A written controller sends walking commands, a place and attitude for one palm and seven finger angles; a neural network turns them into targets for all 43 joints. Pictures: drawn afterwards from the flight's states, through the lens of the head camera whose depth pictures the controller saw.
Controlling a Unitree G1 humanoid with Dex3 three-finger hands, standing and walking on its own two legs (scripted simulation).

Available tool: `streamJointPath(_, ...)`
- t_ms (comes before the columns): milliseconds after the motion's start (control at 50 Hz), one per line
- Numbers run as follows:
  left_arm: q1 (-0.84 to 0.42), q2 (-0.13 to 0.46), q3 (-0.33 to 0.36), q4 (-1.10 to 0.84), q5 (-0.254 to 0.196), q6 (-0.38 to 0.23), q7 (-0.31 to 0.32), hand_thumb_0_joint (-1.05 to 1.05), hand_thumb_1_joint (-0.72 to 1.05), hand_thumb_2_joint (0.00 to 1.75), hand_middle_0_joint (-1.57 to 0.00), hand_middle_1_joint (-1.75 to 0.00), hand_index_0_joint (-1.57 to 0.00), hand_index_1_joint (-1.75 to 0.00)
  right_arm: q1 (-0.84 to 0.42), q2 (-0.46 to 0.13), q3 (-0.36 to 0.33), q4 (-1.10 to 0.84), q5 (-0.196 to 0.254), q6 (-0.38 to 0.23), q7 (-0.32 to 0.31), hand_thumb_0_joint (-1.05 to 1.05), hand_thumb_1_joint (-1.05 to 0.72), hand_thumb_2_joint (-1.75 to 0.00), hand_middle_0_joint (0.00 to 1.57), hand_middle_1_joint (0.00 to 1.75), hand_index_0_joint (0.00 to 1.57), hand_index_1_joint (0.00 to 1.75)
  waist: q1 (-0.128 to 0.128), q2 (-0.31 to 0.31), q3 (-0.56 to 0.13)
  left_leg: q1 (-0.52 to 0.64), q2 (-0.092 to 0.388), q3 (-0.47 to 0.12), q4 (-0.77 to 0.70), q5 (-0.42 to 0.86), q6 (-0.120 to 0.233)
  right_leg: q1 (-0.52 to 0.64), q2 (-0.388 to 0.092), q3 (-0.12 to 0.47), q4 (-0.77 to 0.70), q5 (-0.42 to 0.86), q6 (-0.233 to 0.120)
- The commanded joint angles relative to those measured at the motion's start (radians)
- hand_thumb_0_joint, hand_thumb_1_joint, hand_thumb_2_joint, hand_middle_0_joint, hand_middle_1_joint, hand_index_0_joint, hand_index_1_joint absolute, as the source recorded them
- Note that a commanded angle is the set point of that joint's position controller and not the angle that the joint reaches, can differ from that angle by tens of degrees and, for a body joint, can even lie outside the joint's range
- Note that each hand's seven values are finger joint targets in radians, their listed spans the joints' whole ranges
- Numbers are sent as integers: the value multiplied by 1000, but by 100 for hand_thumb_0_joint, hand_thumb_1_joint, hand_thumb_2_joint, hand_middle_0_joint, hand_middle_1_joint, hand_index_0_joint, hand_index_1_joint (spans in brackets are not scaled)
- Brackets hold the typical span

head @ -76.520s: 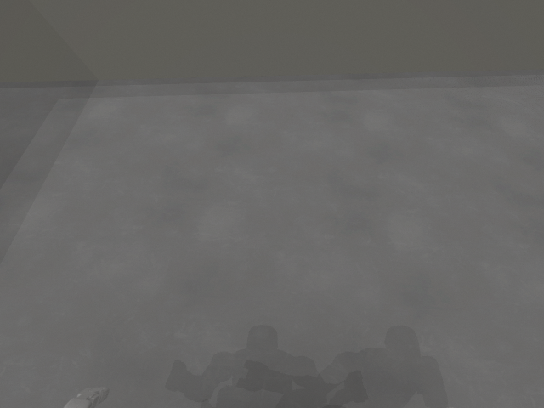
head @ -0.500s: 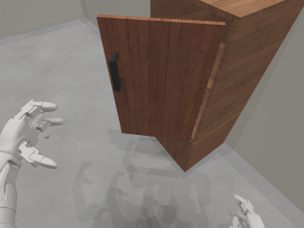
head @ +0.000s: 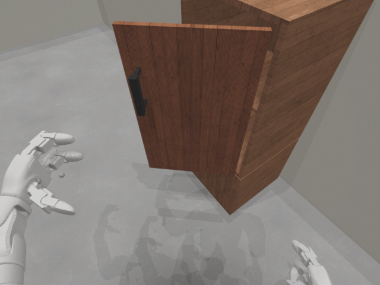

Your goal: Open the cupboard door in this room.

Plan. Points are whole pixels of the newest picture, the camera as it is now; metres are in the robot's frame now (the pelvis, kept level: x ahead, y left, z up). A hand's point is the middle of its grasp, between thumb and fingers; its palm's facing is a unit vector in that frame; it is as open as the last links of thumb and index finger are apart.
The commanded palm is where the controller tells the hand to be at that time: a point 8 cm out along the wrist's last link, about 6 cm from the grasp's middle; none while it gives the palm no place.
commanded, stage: move the hooked fingers beside the handle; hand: left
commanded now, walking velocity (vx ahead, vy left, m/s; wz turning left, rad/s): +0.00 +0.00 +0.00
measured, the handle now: (139, 92) +0.58 +0.18 +0.08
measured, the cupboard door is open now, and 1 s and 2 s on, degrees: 47 47 45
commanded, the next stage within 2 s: none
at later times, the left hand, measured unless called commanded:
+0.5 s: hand (81, 146) +0.36 +0.26 +0.10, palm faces -0.04 -1.00 -0.03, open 14.0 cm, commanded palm +0.34 +0.31 +0.09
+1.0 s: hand (95, 124) +0.43 +0.25 +0.10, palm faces -0.06 -1.00 -0.02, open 14.0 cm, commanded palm +0.41 +0.30 +0.09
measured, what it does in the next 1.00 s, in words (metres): stands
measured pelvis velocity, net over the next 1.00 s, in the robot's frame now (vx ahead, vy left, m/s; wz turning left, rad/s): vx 0.00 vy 0.01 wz -0.02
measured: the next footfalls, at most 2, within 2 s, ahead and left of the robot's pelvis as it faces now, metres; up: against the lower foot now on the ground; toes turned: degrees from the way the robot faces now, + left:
none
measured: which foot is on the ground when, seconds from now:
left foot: down 0.00-1.00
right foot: down 0.00-1.00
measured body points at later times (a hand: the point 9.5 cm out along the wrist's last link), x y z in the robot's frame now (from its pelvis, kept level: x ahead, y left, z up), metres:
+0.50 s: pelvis +0.00 +0.00 -0.01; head +0.04 -0.01 +0.44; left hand +0.36 +0.31 +0.10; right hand +0.11 -0.27 -0.10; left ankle +0.00 +0.10 -0.72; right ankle +0.01 -0.10 -0.72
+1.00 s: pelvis +0.00 +0.01 -0.01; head +0.07 +0.02 +0.43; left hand +0.43 +0.31 +0.10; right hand +0.06 -0.26 -0.12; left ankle +0.00 +0.10 -0.72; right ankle +0.01 -0.10 -0.72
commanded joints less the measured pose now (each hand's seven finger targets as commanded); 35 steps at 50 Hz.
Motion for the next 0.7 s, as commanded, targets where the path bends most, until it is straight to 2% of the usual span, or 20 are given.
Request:
streamJointPath(0,-239,283,107,-211,-36,-67,-7,0,-50,30,-30,-120,-30,-120,-50,-144,-61,-147,7,-53,-9,0,-90,-90,20,30,20,30,-1,34,-250,112,-24,-77,-83,249,9,93,14,96,-78,258,11)
streamJointPath(40,-288,270,86,-201,-33,-69,-3,0,-50,30,-30,-120,-30,-120,-47,-142,-59,-139,8,-50,-12,0,-90,-90,20,30,20,30,-16,36,-231,108,-24,-78,-81,234,7,67,15,92,-80,245,13)
streamJointPath(60,-343,274,72,-186,-31,-69,-3,0,-50,30,-30,-120,-30,-120,-41,-146,-58,-131,8,-46,-15,0,-90,-90,20,30,20,30,-31,6,-201,100,-21,-80,-79,216,9,51,17,95,-83,228,13)
streamJointPath(80,-362,282,81,-148,-30,-67,-4,0,-50,30,-30,-120,-30,-120,-43,-147,-57,-124,9,-43,-17,0,-90,-90,20,30,20,30,-30,16,-183,79,-24,-78,-79,188,8,42,14,105,-91,200,14)
streamJointPath(100,-386,314,102,-124,-24,-71,-2,0,-50,30,-30,-120,-30,-120,-33,-151,-59,-116,9,-39,-21,0,-90,-90,20,30,20,30,-34,16,-195,73,-25,-79,-78,174,8,42,12,106,-92,180,15)
streamJointPath(160,-472,286,47,-102,-11,-84,-7,0,-50,30,-30,-120,-30,-120,-35,-150,-56,-118,8,-36,-23,0,-90,-90,20,30,20,30,-41,23,-214,77,-24,-80,-74,162,9,38,8,113,-86,162,11)
streamJointPath(200,-494,325,72,-40,1,-85,-6,0,-50,30,-30,-120,-30,-120,-22,-154,-56,-108,9,-29,-24,0,-90,-90,20,30,20,30,-40,29,-240,68,-25,-81,-71,161,9,46,8,115,-83,161,11)
streamJointPath(240,-531,323,64,6,8,-90,-6,0,-50,30,-30,-120,-30,-120,-15,-155,-56,-104,8,-24,-24,0,-90,-90,20,30,20,30,-42,36,-238,56,-26,-82,-67,167,8,37,6,112,-76,168,10)
streamJointPath(260,-551,344,76,32,6,-90,-8,0,-50,30,-30,-120,-30,-120,-7,-161,-56,-103,6,-19,-22,0,-90,-90,20,30,20,30,-42,-8,-244,41,-24,-81,-58,173,10,53,7,121,-71,181,11)
streamJointPath(300,-559,358,85,76,11,-93,-12,0,-50,30,-30,-120,-30,-120,2,-163,-58,-106,8,-10,-17,0,-90,-90,20,30,20,30,-36,13,-264,26,-27,-75,-54,173,10,57,4,127,-66,188,13)
streamJointPath(340,-599,343,60,93,21,-101,-9,0,-50,30,-30,-120,-30,-120,9,-161,-59,-106,9,-3,-13,0,-90,-90,20,30,20,30,-41,45,-272,30,-28,-74,-53,176,9,42,5,122,-60,191,11)
streamJointPath(400,-608,386,95,129,26,-111,-2,0,-50,30,-30,-120,-30,-120,32,-169,-64,-108,6,13,-5,0,-90,-90,20,30,20,30,-33,19,-295,20,-25,-78,-48,207,10,58,10,118,-44,232,9)
streamJointPath(440,-603,378,92,127,31,-121,3,0,-50,30,-30,-120,-30,-120,39,-167,-67,-112,5,20,-1,0,-90,-90,20,30,20,30,-30,50,-312,27,-25,-75,-48,220,9,55,11,114,-38,244,8)
streamJointPath(480,-633,359,70,117,28,-125,2,0,-50,30,-30,-120,-30,-120,49,-168,-70,-117,6,30,5,0,-90,-90,20,30,20,30,-39,21,-317,36,-23,-75,-44,241,12,51,19,110,-32,270,9)
streamJointPath(540,-692,343,49,157,41,-127,20,0,-50,30,-30,-120,-30,-120,70,-171,-74,-103,7,44,4,0,-90,-90,20,30,20,30,-56,26,-297,32,-20,-79,-51,212,10,7,21,102,-37,230,10)
streamJointPath(560,-713,341,43,163,37,-127,21,0,-50,30,-30,-120,-30,-120,75,-174,-72,-108,4,49,5,0,-90,-90,20,30,20,30,-58,-8,-298,27,-20,-80,-47,215,13,15,25,105,-34,235,9)
streamJointPath(580,-723,387,82,165,45,-132,30,0,-50,30,-30,-120,-30,-120,84,-178,-78,-99,4,55,4,0,-90,-90,20,30,20,30,-54,0,-329,29,-20,-78,-45,223,14,29,24,111,-33,247,12)
streamJointPath(620,-750,378,72,181,56,-140,39,0,-50,30,-30,-120,-30,-120,92,-173,-76,-94,1,64,6,0,-90,-90,20,30,20,30,-58,35,-334,29,-21,-74,-43,225,12,27,21,111,-32,249,12)
streamJointPath(660,-764,379,64,200,58,-149,40,0,-50,30,-30,-120,-30,-120,101,-176,-73,-97,-1,74,8,0,-90,-90,20,30,20,30,-56,24,-338,29,-18,-78,-40,248,12,28,27,108,-20,267,7)
streamJointPath(680,-783,399,79,206,65,-155,43,0,-50,30,-30,-120,-30,-120,104,-175,-76,-89,-1,79,9,0,-90,-90,20,30,20,30,-60,41,-343,34,-17,-77,-37,253,12,24,28,109,-21,275,8)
